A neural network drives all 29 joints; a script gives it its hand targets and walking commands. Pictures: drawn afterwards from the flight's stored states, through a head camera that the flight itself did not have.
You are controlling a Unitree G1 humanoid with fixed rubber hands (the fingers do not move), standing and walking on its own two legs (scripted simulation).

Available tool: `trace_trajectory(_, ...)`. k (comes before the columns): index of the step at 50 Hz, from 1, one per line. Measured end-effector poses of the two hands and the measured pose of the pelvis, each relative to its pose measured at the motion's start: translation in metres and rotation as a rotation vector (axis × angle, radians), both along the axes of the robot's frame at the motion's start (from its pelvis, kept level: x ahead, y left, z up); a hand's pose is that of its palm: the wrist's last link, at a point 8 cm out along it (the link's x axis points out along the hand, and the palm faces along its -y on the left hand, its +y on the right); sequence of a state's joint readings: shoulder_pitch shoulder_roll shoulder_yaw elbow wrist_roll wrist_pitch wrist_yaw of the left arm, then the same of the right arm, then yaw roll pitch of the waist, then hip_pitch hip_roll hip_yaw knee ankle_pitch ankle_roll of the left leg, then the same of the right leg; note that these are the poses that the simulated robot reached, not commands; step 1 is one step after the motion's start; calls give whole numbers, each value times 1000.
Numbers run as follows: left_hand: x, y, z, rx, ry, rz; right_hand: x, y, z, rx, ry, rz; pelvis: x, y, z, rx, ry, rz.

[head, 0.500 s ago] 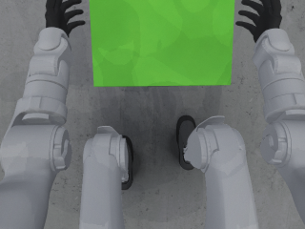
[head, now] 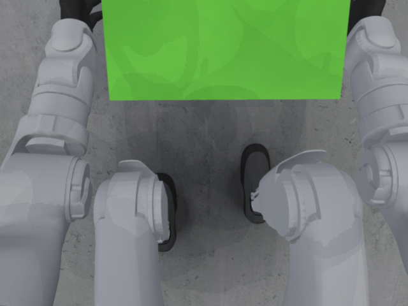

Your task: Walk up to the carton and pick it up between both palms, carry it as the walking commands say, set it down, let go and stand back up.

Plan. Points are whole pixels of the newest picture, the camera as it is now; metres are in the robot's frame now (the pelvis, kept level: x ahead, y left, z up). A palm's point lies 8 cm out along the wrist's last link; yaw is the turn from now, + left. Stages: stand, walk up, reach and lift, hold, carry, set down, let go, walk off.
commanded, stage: reach and lift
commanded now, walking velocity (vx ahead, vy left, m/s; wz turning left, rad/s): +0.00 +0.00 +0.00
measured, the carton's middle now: (216, 34) +0.51 -0.05 -0.22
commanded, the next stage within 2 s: none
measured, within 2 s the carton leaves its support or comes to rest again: leaves its support in 1.40 s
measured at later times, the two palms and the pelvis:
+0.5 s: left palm (91, 13) +0.54 +0.14 -0.16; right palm (349, 15) +0.51 -0.24 -0.16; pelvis +0.00 +0.00 +0.01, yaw +0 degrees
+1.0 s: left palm (90, 10) +0.55 +0.14 -0.15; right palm (346, 11) +0.52 -0.23 -0.16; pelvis -0.01 +0.00 +0.01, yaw +0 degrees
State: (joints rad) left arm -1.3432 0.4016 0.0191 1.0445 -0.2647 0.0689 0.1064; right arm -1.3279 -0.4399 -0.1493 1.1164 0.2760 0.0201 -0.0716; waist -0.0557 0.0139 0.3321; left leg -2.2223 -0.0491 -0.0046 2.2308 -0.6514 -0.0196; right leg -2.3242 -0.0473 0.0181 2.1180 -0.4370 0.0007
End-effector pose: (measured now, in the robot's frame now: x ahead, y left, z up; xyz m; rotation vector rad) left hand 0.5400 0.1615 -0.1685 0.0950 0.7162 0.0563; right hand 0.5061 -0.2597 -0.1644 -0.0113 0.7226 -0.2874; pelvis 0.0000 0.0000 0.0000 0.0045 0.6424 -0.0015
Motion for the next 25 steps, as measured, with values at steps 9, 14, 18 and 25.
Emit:
trace_trajectory(9,1,-1,13,-4,2,0,-3,6,9,6,10,0,-1,1,8,-1,15,5)
trace_trajectory(14,3,-9,15,-12,1,-9,-1,11,11,14,8,6,-2,0,10,-1,24,5)
trace_trajectory(18,3,-18,14,-20,0,-20,2,18,9,23,7,15,-2,0,10,1,30,4)
trace_trajectory(25,3,-24,12,-10,-6,-17,4,23,7,27,3,27,-2,-2,11,5,33,0)
